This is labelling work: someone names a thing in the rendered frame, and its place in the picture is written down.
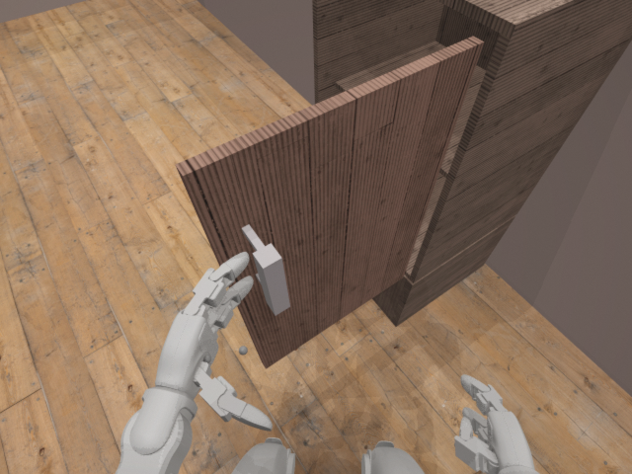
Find robot thigh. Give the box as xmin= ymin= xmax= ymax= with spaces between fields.
xmin=231 ymin=442 xmax=295 ymax=474
xmin=361 ymin=446 xmax=425 ymax=474

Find robot left hand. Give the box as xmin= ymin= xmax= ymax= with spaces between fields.
xmin=155 ymin=252 xmax=273 ymax=432

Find cupboard door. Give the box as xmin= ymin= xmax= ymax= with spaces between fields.
xmin=176 ymin=37 xmax=484 ymax=369

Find robot right hand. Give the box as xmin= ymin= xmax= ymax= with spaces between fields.
xmin=454 ymin=374 xmax=535 ymax=474

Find robot left forearm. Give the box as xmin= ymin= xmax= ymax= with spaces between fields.
xmin=115 ymin=386 xmax=198 ymax=474

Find handle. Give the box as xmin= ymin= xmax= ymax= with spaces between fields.
xmin=242 ymin=224 xmax=290 ymax=316

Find robot left thigh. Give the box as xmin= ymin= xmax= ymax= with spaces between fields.
xmin=231 ymin=442 xmax=295 ymax=474

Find robot right thigh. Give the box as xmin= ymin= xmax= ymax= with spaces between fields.
xmin=361 ymin=446 xmax=425 ymax=474

